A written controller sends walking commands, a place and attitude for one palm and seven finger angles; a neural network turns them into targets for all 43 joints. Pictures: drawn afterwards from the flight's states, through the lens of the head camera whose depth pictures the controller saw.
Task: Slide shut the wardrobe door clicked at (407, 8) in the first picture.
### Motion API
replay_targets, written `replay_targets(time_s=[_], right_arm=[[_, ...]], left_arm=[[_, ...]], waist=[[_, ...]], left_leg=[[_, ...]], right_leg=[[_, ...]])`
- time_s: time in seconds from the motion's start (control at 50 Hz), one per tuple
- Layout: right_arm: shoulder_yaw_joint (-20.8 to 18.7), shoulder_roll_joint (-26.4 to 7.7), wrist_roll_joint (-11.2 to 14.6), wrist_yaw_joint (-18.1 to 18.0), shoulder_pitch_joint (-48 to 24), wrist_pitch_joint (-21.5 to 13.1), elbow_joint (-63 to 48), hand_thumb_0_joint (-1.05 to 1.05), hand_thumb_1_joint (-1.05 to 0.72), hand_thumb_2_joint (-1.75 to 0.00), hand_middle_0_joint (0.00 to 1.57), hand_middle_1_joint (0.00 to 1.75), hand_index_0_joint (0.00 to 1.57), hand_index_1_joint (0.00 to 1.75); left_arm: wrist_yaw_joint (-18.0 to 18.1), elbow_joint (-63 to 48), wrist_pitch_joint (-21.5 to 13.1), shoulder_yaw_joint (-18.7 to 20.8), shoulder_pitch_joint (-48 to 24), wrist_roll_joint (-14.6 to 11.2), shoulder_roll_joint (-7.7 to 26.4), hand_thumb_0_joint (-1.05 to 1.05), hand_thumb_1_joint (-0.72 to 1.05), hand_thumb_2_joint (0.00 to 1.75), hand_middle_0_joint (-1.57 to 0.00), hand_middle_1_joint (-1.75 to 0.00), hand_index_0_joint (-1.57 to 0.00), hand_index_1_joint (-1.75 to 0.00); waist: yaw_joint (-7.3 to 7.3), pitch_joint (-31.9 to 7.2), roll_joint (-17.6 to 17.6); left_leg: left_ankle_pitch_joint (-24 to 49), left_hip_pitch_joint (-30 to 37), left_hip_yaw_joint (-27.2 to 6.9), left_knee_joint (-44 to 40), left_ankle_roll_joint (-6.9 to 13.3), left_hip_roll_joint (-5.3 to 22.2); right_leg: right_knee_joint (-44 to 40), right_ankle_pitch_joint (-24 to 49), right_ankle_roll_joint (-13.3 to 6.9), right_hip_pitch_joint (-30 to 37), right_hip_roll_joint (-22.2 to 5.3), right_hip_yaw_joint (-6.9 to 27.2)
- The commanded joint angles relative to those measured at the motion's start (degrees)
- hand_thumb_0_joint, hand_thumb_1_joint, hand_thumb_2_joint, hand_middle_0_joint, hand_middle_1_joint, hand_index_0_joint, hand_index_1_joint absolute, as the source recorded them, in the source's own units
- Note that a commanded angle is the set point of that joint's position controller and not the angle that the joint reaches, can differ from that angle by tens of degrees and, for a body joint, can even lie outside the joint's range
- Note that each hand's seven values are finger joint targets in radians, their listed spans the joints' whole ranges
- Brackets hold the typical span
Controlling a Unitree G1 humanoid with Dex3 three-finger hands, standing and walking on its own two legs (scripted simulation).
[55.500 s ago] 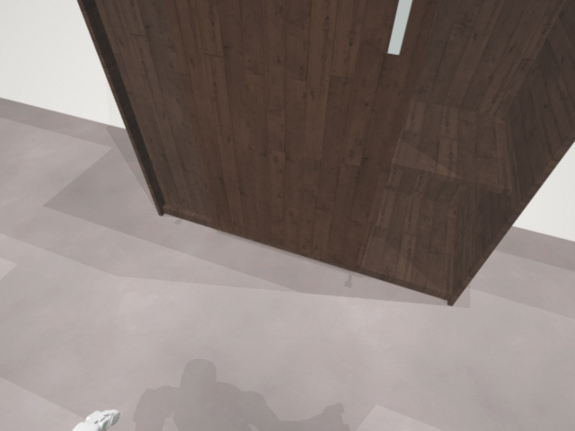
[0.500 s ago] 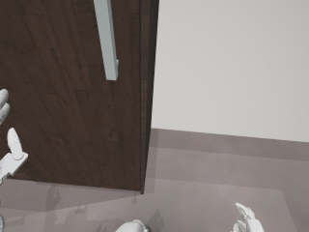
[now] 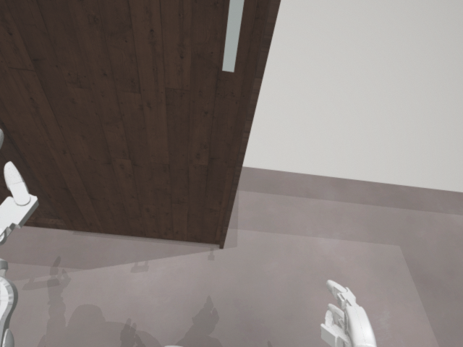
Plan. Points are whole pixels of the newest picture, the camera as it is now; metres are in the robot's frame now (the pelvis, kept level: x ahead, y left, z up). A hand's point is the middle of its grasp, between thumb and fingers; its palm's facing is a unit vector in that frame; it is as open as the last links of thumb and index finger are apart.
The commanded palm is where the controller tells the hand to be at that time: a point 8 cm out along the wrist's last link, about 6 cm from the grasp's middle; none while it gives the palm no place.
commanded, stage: stop stepping back and stand still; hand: left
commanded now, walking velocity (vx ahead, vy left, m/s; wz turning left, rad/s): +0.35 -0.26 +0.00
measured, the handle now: (234, 19) +0.63 +0.08 +0.27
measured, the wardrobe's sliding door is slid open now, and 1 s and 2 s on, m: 0.00 0.00 0.00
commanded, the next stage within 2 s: let the arm hang, fingers relaxed in 1.22 s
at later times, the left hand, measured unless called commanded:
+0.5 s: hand (27, 237) +0.19 +0.27 +0.16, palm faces +0.41 -0.87 -0.27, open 7.4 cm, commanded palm +0.13 +0.32 +0.19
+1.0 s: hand (49, 191) +0.26 +0.29 +0.15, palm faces +0.37 -0.82 -0.43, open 7.4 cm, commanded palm +0.20 +0.33 +0.19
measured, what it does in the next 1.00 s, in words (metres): steps on the spot: right foot, then left foot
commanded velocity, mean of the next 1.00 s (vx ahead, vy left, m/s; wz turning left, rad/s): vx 0.05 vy -0.07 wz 0.00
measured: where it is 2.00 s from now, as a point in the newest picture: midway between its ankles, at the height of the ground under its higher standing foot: outside the picture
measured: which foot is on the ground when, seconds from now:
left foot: down 0.00-0.26, up 0.28-0.52, down 0.54-1.00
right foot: up 0.00-0.26, down 0.28-0.56, up 0.58-0.74, down 0.76-1.00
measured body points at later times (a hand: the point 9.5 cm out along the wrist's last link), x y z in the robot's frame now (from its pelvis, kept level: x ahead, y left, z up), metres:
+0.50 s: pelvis -0.03 +0.03 +0.00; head -0.06 +0.06 +0.45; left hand +0.16 +0.32 +0.17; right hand +0.07 -0.25 -0.07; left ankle +0.05 +0.16 -0.70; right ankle -0.09 -0.08 -0.73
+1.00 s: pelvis +0.04 +0.04 +0.01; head +0.06 +0.04 +0.45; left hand +0.23 +0.33 +0.17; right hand +0.18 -0.20 -0.09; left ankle +0.05 +0.17 -0.73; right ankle -0.01 -0.06 -0.73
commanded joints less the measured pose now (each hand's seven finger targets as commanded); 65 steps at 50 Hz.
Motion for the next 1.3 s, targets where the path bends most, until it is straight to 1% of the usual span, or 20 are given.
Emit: replay_targets(time_s=[0.0,0.08,0.18,0.22,0.24,0.26,0.28,0.3,0.32,0.38,0.5,0.54,0.6,0.64,0.7,0.78,0.82,0.94,1.0,1.28], right_arm=[[-4.91,-10.08,0.55,1.72,-3.95,-3.0,-11.84,0.0,-0.9,-0.9,0.2,0.3,0.2,0.3],[-4.06,-8.91,0.33,1.27,-2.85,-0.54,-11.7,0.0,-0.9,-0.9,0.2,0.3,0.2,0.3],[-4.31,-8.73,-0.26,-2.21,-1.56,2.57,-10.02,0.0,-0.9,-0.9,0.2,0.3,0.2,0.3],[-5.03,-9.21,0.42,-2.16,-0.05,3.49,-8.72,0.0,-0.9,-0.9,0.2,0.3,0.2,0.3],[-5.28,-9.49,1.23,-1.92,-0.04,4.03,-9.2,0.0,-0.9,-0.9,0.2,0.3,0.2,0.3],[-5.37,-10.51,1.48,-1.82,-1.05,3.66,-9.5,0.0,-0.9,-0.9,0.2,0.3,0.2,0.3],[-4.65,-10.84,0.6,-1.41,-1.11,2.7,-9.51,0.0,-0.9,-0.9,0.2,0.3,0.2,0.3],[-3.83,-9.59,0.9,-0.65,-1.21,1.71,-9.31,0.0,-0.9,-0.9,0.2,0.3,0.2,0.3],[-5.52,-10.67,1.75,-0.77,0.28,1.58,-7.81,0.0,-0.9,-0.9,0.2,0.3,0.2,0.3],[-4.49,-10.8,1.16,-2.03,-4.36,1.64,-7.91,0.0,-0.9,-0.9,0.2,0.3,0.2,0.3],[-4.96,-10.85,0.28,-3.63,-1.74,-1.46,-8.06,0.0,-0.9,-0.9,0.2,0.3,0.2,0.3],[-5.02,-12.16,0.0,-2.9,-1.23,-2.18,-9.79,0.0,-0.9,-0.9,0.2,0.3,0.2,0.3],[-4.78,-9.57,-0.55,-1.3,-0.25,-3.19,-8.33,0.0,-0.9,-0.9,0.2,0.3,0.2,0.3],[-4.75,-9.54,0.16,-0.07,0.1,-2.53,-8.3,0.0,-0.9,-0.9,0.2,0.3,0.2,0.3],[-4.77,-9.98,1.47,0.57,0.94,-1.27,-9.98,0.0,-0.9,-0.9,0.2,0.3,0.2,0.3],[-4.37,-9.46,1.32,-0.15,-0.3,-0.31,-10.04,0.0,-0.9,-0.9,0.2,0.3,0.2,0.3],[-4.34,-9.49,1.44,-0.58,0.2,-0.69,-8.85,0.0,-0.9,-0.9,0.2,0.3,0.2,0.3],[-3.16,-9.01,1.29,-2.62,-1.8,-1.0,-9.78,0.0,-0.9,-0.9,0.2,0.3,0.2,0.3],[-3.4,-9.2,1.48,-2.27,-1.68,-1.13,-10.58,0.0,-0.9,-0.9,0.2,0.3,0.2,0.3],[-4.4,-10.62,2.11,-2.7,-2.24,2.22,-12.24,0.0,-0.9,-0.9,0.2,0.3,0.2,0.3]], left_arm=[[-1.28,-30.9,-5.43,3.61,8.08,-0.11,12.34,0.0,0.9,0.9,-0.2,-0.3,-0.2,-0.3],[-0.11,-27.64,-4.99,8.04,20.16,0.24,15.76,0.0,0.9,0.9,-0.2,-0.3,-0.2,-0.3],[0.83,-15.84,-1.31,8.38,15.05,-0.1,14.82,0.0,0.9,0.9,-0.2,-0.3,-0.2,-0.3],[0.24,-10.44,0.05,8.23,15.77,0.0,14.92,0.0,0.9,0.9,-0.2,-0.3,-0.2,-0.3],[-0.08,-10.56,0.11,7.79,13.64,-0.07,15.26,0.0,0.9,0.9,-0.2,-0.3,-0.2,-0.3],[-0.27,-10.48,-0.79,8.29,11.39,-0.83,15.8,0.0,0.9,0.9,-0.2,-0.3,-0.2,-0.3],[0.23,-10.71,-1.76,8.76,9.71,-0.69,15.57,0.0,0.9,0.9,-0.2,-0.3,-0.2,-0.3],[0.64,-12.59,-2.68,8.46,7.74,-0.41,16.03,0.0,0.9,0.9,-0.2,-0.3,-0.2,-0.3],[-0.17,-8.49,-2.46,4.05,9.73,-0.53,10.2,0.0,0.9,0.9,-0.2,-0.3,-0.2,-0.3],[-0.47,-14.38,-3.65,3.32,1.0,0.22,12.24,0.0,0.9,0.9,-0.2,-0.3,-0.2,-0.3],[1.23,-25.83,-5.81,5.47,-0.53,1.18,14.74,0.0,0.9,0.9,-0.2,-0.3,-0.2,-0.3],[1.93,-31.02,-7.78,8.06,2.29,0.59,15.3,0.0,0.9,0.9,-0.2,-0.3,-0.2,-0.3],[0.82,-25.31,-7.95,11.86,8.02,-0.23,16.45,0.0,0.9,0.9,-0.2,-0.3,-0.2,-0.3],[0.34,-21.71,-6.9,11.41,13.61,-0.33,14.03,0.0,0.9,0.9,-0.2,-0.3,-0.2,-0.3],[-0.56,-15.5,-4.83,9.79,21.12,-0.8,11.47,0.0,0.9,0.9,-0.2,-0.3,-0.2,-0.3],[-0.77,-12.1,-3.1,8.37,15.19,-0.92,12.5,0.0,0.9,0.9,-0.2,-0.3,-0.2,-0.3],[-0.59,-12.56,-2.48,6.38,14.83,-0.96,11.3,0.0,0.9,0.9,-0.2,-0.3,-0.2,-0.3],[0.6,-21.2,-3.89,6.05,7.16,0.41,13.92,0.0,0.9,0.9,-0.2,-0.3,-0.2,-0.3],[1.11,-23.98,-4.45,6.97,9.76,0.31,14.16,0.0,0.9,0.9,-0.2,-0.3,-0.2,-0.3],[0.55,-14.86,-3.14,8.18,20.16,-1.57,13.17,0.0,0.9,0.9,-0.2,-0.3,-0.2,-0.3]], waist=[[-2.1,-9.92,14.54],[-1.52,-8.75,22.63],[-2.54,-7.68,17.91],[-2.43,-9.13,4.33],[-2.33,-7.35,-8.2],[-1.9,-3.31,-9.15],[-2.41,-3.84,-3.36],[-2.63,-6.91,-6.93],[-2.99,-5.07,-8.5],[-3.35,4.15,-4.02],[-2.72,-1.4,13.49],[-2.07,-5.26,35.04],[-2.45,-5.58,22.58],[-2.2,-8.24,19.56],[-2.64,-9.62,12.14],[-3.72,-5.93,-3.49],[-3.62,-6.58,-6.97],[-1.86,-12.58,9.32],[-1.54,-14.21,13.67],[-2.49,-14.05,4.95]], left_leg=[[-25.64,6.28,-19.93,-28.56,3.26,15.37],[-24.74,0.13,-6.29,-30.66,0.78,10.76],[-18.41,-3.43,-0.82,-21.85,-1.13,9.03],[-13.2,-10.74,5.37,-0.26,-0.44,3.78],[-12.35,-18.61,5.81,16.87,-0.45,-0.36],[-13.12,-24.67,2.35,32.05,-0.96,-1.5],[-11.84,-26.02,1.52,36.3,-1.24,-0.48],[-11.23,-26.16,-0.93,34.63,-1.51,2.87],[-8.31,-24.1,-1.65,33.29,-1.28,3.01],[-5.33,-12.53,0.98,21.19,-0.33,6.16],[-3.81,13.34,7.66,-6.56,-0.08,1.96],[-3.56,16.99,-22.26,-19.85,6.17,17.54],[-5.08,3.86,-20.99,-22.84,8.3,17.92],[1.15,3.85,-8.72,-18.08,6.25,14.76],[-4.19,-1.34,-1.07,-14.13,2.76,10.78],[-6.19,-2.08,3.04,0.39,-0.22,2.27],[-0.18,2.73,1.9,-0.73,-0.1,2.59],[35.58,13.16,-0.15,-6.64,1.39,6.78],[36.54,12.47,0.45,-6.71,0.85,6.21],[24.64,8.06,2.14,-7.17,0.11,4.53]], right_leg=[[8.48,4.61,-0.61,-4.81,0.3,-1.55],[-5.83,5.27,-1.56,5.41,2.78,-10.4],[-25.92,-1.92,-3.73,20.12,4.5,-14.27],[-32.39,0.8,-8.08,24.88,-5.1,-2.79],[-37.82,-1.8,-12.72,22.1,-16.89,14.52],[-39.79,4.88,-15.73,17.76,-22.34,20.73],[-36.84,18.59,-16.33,18.05,-22.94,17.98],[-34.52,15.17,-16.88,19.07,-23.94,18.33],[-36.47,3.4,-14.7,15.73,-20.32,15.36],[-38.99,-6.04,-11.67,-0.53,-17.93,6.1],[-21.85,-4.89,-7.58,-3.74,-9.93,-2.41],[-0.12,-10.0,-1.96,-9.68,0.83,-7.63],[3.44,-3.9,-0.89,-0.4,-1.94,-1.63],[-8.58,-0.46,-0.23,5.5,-2.08,-4.58],[-22.25,7.47,-0.15,15.13,-0.38,-8.4],[-34.02,7.48,-6.61,6.11,-13.14,11.91],[-31.79,16.91,-6.76,5.11,-13.24,9.45],[-20.77,40.67,-0.23,10.78,-5.98,-1.51],[-21.18,38.26,-0.65,14.13,-5.19,-2.43],[-25.22,42.11,-0.28,14.9,-6.71,-0.29]])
